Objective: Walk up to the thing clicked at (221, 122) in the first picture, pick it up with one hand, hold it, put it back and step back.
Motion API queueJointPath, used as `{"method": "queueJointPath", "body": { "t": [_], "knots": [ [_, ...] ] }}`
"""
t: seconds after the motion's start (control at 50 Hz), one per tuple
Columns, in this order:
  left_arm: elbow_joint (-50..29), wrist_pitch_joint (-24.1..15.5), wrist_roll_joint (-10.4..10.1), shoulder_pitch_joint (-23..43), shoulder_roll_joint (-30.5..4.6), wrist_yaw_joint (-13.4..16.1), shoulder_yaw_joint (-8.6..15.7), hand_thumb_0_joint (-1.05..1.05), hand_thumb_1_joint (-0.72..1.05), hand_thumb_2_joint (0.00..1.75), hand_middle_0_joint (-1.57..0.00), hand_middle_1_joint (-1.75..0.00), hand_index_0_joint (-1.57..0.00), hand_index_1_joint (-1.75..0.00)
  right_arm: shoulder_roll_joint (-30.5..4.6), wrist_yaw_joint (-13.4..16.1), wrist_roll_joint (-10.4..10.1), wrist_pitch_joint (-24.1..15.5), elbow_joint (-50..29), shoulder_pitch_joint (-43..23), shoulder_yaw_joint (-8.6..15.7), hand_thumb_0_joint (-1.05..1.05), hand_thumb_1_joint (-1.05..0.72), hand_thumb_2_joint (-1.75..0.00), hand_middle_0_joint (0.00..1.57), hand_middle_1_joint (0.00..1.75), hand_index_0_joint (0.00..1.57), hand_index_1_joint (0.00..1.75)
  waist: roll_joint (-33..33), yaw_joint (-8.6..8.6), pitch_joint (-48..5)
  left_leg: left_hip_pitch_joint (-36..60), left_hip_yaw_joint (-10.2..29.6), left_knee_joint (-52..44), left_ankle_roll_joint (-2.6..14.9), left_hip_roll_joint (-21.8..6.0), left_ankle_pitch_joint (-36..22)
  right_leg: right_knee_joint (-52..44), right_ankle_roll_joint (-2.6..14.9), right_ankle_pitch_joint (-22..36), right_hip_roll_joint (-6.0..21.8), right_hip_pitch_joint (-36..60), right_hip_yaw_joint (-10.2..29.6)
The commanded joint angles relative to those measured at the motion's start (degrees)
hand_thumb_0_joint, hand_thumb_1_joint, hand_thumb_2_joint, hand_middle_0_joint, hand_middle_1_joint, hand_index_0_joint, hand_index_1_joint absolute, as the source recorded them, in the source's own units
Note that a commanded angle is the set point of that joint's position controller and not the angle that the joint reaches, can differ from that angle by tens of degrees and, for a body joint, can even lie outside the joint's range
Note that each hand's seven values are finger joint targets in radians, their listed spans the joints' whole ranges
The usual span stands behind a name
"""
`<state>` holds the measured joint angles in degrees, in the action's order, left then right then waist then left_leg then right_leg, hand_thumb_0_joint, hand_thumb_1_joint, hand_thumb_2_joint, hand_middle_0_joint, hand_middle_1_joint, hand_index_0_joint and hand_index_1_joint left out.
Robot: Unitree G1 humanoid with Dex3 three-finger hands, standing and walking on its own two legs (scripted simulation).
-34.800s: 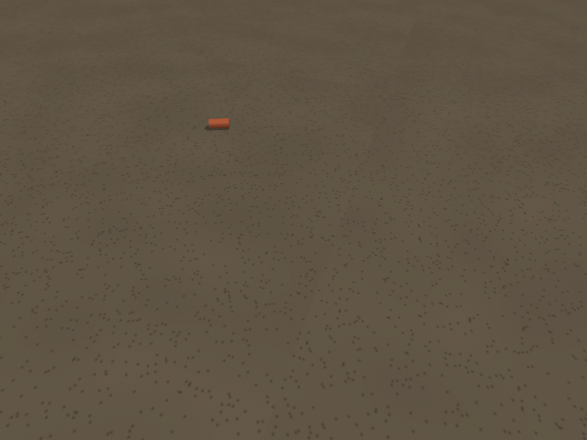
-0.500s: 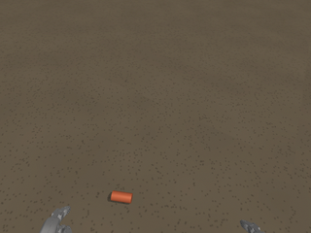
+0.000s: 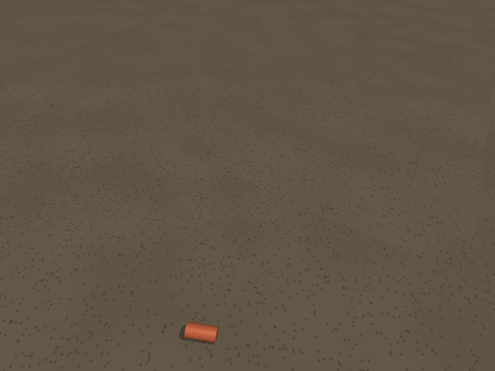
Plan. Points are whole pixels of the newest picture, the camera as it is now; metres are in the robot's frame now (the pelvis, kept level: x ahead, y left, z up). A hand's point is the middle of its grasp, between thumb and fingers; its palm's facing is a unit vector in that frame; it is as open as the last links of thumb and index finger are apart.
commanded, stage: stand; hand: left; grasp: from above
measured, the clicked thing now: (201, 332) +0.43 +0.18 -0.75
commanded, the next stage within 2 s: step back in 1.78 s
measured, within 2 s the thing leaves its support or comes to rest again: neither
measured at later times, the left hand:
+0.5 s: hand out of the picture +0.06 +0.22 -0.16, palm faces +0.03 -0.95 -0.32, open 7.4 cm
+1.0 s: hand out of the picture +0.09 +0.23 -0.15, palm faces +0.02 -0.94 -0.33, open 7.4 cm
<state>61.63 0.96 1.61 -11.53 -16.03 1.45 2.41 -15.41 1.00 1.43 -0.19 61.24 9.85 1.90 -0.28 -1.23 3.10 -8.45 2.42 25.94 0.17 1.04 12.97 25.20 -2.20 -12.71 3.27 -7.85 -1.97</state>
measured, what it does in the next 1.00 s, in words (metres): stands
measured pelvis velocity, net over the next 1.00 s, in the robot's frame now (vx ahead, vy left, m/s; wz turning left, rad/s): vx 0.01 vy -0.02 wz -0.01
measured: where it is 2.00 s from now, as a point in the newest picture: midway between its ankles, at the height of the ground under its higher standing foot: outside the picture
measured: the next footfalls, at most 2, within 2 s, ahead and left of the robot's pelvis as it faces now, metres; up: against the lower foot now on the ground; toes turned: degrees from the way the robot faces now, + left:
none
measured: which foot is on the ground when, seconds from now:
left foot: down 0.00-1.00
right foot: down 0.00-1.00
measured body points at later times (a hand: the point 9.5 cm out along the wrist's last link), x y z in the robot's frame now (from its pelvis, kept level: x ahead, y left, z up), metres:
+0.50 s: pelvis +0.00 -0.02 +0.00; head +0.00 -0.02 +0.45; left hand +0.05 +0.27 -0.13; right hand +0.05 -0.30 -0.14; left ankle +0.02 +0.12 -0.74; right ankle +0.01 -0.14 -0.74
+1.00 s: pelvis +0.01 -0.02 +0.01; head +0.00 -0.02 +0.46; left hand +0.09 +0.27 -0.13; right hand +0.08 -0.31 -0.13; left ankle +0.02 +0.12 -0.74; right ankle +0.01 -0.14 -0.74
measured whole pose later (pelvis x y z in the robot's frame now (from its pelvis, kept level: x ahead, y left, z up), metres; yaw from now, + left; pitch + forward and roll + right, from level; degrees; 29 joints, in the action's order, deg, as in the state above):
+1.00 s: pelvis +0.01 -0.02 +0.01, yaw -1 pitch -4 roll +0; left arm 65.5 -0.1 0.7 -5.9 -17.9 0.4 1.8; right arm -18.3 0.4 0.8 -0.6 65.3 7.0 0.6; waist -0.6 -0.3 3.0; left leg -5.5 2.5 19.1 -1.4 -0.8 10.0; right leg 19.3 -0.8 -10.1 1.5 -5.5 -2.2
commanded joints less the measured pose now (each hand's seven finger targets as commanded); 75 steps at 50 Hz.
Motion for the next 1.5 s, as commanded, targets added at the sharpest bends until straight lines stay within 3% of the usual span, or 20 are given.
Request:
{"method": "queueJointPath", "body": {
  "t": [0.0, 0.04, 0.14, 0.22, 0.36, 0.44, 0.52, 0.6, 0.72, 0.84, 0.94, 1.0, 1.1, 1.18, 1.2, 1.34, 1.48],
  "knots": [
    [-1.78, -1.68, 0.37, 2.19, -10.38, 0.80, 1.72, 0.00, 0.90, 0.90, -0.20, -0.30, -0.20, -0.30, -11.28, 0.83, 0.24, -0.74, -2.85, -2.26, 2.47, 0.00, -0.90, -0.90, 0.20, 0.30, 0.20, 0.30, -0.27, 0.31, 1.31, -3.93, 5.97, -9.00, 1.31, -5.59, 2.38, -6.56, 2.49, -2.43, 2.79, 0.10, 4.02],
    [-1.14, -1.65, 0.26, 2.02, -10.97, 0.66, 1.74, 0.00, 0.90, 0.90, -0.20, -0.30, -0.20, -0.30, -11.36, 0.66, 0.22, -0.62, -2.49, -2.36, 2.48, 0.00, -0.90, -0.90, 0.20, 0.30, 0.20, 0.30, -0.72, 0.31, 2.06, -4.02, 6.00, -9.54, 1.17, -5.46, 4.55, -7.29, 2.43, -4.31, 2.64, -0.73, 4.12],
    [-0.53, -2.12, 0.05, 3.18, -11.28, 0.53, 1.66, 0.00, 0.90, 0.90, -0.20, -0.30, -0.20, -0.30, -11.26, 0.54, 0.06, -0.93, -1.48, -2.26, 2.04, 0.00, -0.90, -0.90, 0.20, 0.30, 0.20, 0.30, -0.19, 0.54, 0.14, -1.13, 5.29, -8.59, 1.16, -5.77, -1.06, -8.10, 2.62, -0.40, 3.58, 0.20, 5.03],
    [0.01, -2.01, 0.02, 3.66, -12.04, 0.49, 1.57, 0.00, 0.90, 0.90, -0.20, -0.30, -0.20, -0.30, -11.74, 0.35, 0.03, -0.75, -1.02, -2.20, 1.88, 0.00, -0.90, -0.90, 0.20, 0.30, 0.20, 0.30, 0.56, 0.64, 1.17, -1.84, 5.00, -8.87, 0.99, -5.62, 0.11, -9.36, 2.59, -3.39, 3.33, -0.41, 5.20],
    [0.71, -2.33, -0.30, 4.05, -12.17, 0.48, 1.46, 0.00, 0.90, 0.90, -0.20, -0.30, -0.20, -0.30, -12.28, 0.42, -0.18, -0.95, -0.35, -2.54, 1.41, 0.00, -0.90, -0.90, 0.20, 0.30, 0.20, 0.30, 0.33, 0.63, -0.88, 0.02, 4.53, -8.45, 1.16, -6.31, -6.41, -8.86, 2.67, 3.55, 3.91, 2.06, 5.32],
    [0.79, -2.05, -0.34, 4.81, -12.56, 0.26, 1.47, 0.00, 0.90, 0.90, -0.20, -0.30, -0.20, -0.30, -12.85, 0.51, -0.16, -0.79, 0.11, -2.78, 1.24, 0.00, -0.90, -0.90, 0.20, 0.30, 0.20, 0.30, -0.72, 0.60, 0.32, -0.98, 4.55, -9.52, 1.00, -6.35, -2.44, -9.23, 2.64, 0.35, 3.51, 1.02, 5.23],
    [0.85, -2.23, -0.43, 5.62, -12.82, 0.23, 1.54, 0.00, 0.90, 0.90, -0.20, -0.30, -0.20, -0.30, -12.89, 0.55, -0.16, -1.05, 0.35, -2.49, 1.01, 0.00, -0.90, -0.90, 0.20, 0.30, 0.20, 0.30, -0.23, 0.79, -1.58, -0.12, 4.35, -9.41, 0.89, -6.76, -7.03, -8.72, 2.76, 4.87, 3.85, 2.88, 5.27],
    [1.10, -2.26, -0.47, 5.84, -12.80, 0.17, 1.43, 0.00, 0.90, 0.90, -0.20, -0.30, -0.20, -0.30, -13.05, 0.50, -0.22, -1.08, 0.48, -2.94, 0.96, 0.00, -0.90, -0.90, 0.20, 0.30, 0.20, 0.30, 0.35, 0.66, -1.23, 0.48, 4.18, -9.35, 0.92, -7.04, -7.98, -9.11, 2.76, 4.32, 3.86, 2.56, 5.06],
    [0.74, -2.53, -0.82, 6.82, -12.90, 0.09, 1.44, 0.00, 0.90, 0.90, -0.20, -0.30, -0.20, -0.30, -13.69, 0.53, -0.32, -1.35, 0.56, -3.56, 0.80, 0.00, -0.90, -0.90, 0.20, 0.30, 0.20, 0.30, -0.49, 0.77, -4.23, 2.15, 3.52, -8.73, 0.63, -7.42, -14.40, -8.05, 2.73, 12.93, 4.21, 4.98, 4.74],
    [1.12, -2.27, -0.67, 7.16, -12.87, -0.05, 1.28, 0.00, 0.90, 0.90, -0.20, -0.30, -0.20, -0.30, -13.68, 0.52, -0.32, -1.22, 1.03, -3.86, 0.65, 0.00, -0.90, -0.90, 0.20, 0.30, 0.20, 0.30, 0.26, 0.77, -1.41, 0.38, 3.81, -10.41, 0.42, -7.30, -9.03, -9.39, 2.54, 6.58, 3.71, 3.04, 4.52],
    [0.78, -2.48, -0.73, 7.64, -13.39, -0.18, 1.17, 0.00, 0.90, 0.90, -0.20, -0.30, -0.20, -0.30, -14.18, 0.28, -0.44, -1.27, 0.82, -4.59, 0.74, 0.00, -0.90, -0.90, 0.20, 0.30, 0.20, 0.30, -0.17, 0.92, -2.22, 0.69, 3.72, -10.37, 0.54, -7.45, -8.75, -9.57, 2.69, 6.62, 4.01, 3.57, 4.91],
    [1.03, -2.35, -0.50, 7.16, -13.50, -0.27, 1.13, 0.00, 0.90, 0.90, -0.20, -0.30, -0.20, -0.30, -14.39, 0.14, -0.39, -1.10, 0.84, -4.90, 0.90, 0.00, -0.90, -0.90, 0.20, 0.30, 0.20, 0.30, -0.17, 0.77, -0.78, -0.23, 3.78, -10.99, 0.69, -7.11, -3.29, -10.63, 2.70, 0.50, 3.62, 1.44, 5.01],
    [0.78, -2.38, -0.58, 7.71, -13.91, -0.46, 1.15, 0.00, 0.90, 0.90, -0.20, -0.30, -0.20, -0.30, -14.29, 0.00, -0.38, -1.27, 0.93, -4.81, 0.83, 0.00, -0.90, -0.90, 0.20, 0.30, 0.20, 0.30, -0.81, 1.03, -1.48, -0.26, 4.15, -11.44, 0.71, -7.42, -3.50, -9.73, 3.07, 1.57, 3.61, 1.67, 4.97],
    [0.69, -2.68, -0.64, 7.15, -14.19, -0.55, 0.98, 0.00, 0.90, 0.90, -0.20, -0.30, -0.20, -0.30, -14.32, -0.10, -0.43, -1.35, 1.00, -4.84, 0.84, 0.00, -0.90, -0.90, 0.20, 0.30, 0.20, 0.30, 0.21, 0.97, -3.00, 1.51, 3.71, -10.41, 0.63, -7.51, -7.12, -9.97, 3.04, 3.36, 3.88, 1.78, 5.41],
    [0.45, -2.77, -0.55, 7.18, -13.93, -0.47, 0.91, 0.00, 0.90, 0.90, -0.20, -0.30, -0.20, -0.30, -14.91, -0.04, -0.45, -1.49, 0.69, -5.47, 1.02, 0.00, -0.90, -0.90, 0.20, 0.30, 0.20, 0.30, -1.15, 0.94, -4.56, 2.96, 3.60, -9.65, 0.83, -7.83, -10.31, -9.38, 3.20, 7.47, 4.23, 2.82, 5.33],
    [0.43, -2.89, -0.87, 7.01, -14.25, -0.32, 0.75, 0.00, 0.90, 0.90, -0.20, -0.30, -0.20, -0.30, -14.89, 0.08, -0.46, -1.40, 1.00, -4.85, 0.77, 0.00, -0.90, -0.90, 0.20, 0.30, 0.20, 0.30, 0.56, 1.12, -5.65, 3.97, 3.00, -9.12, 0.62, -7.88, -14.83, -8.32, 3.04, 14.48, 4.44, 4.08, 4.91],
    [0.73, -2.55, -0.83, 7.07, -14.54, -0.36, 0.71, 0.00, 0.90, 0.90, -0.20, -0.30, -0.20, -0.30, -14.95, 0.04, -0.55, -1.15, 1.23, -4.78, 0.64, 0.00, -0.90, -0.90, 0.20, 0.30, 0.20, 0.30, 0.16, 1.09, -2.60, 1.72, 3.31, -10.63, 0.26, -7.81, -9.77, -9.32, 3.09, 7.79, 3.98, 2.58, 4.93]
  ]
}}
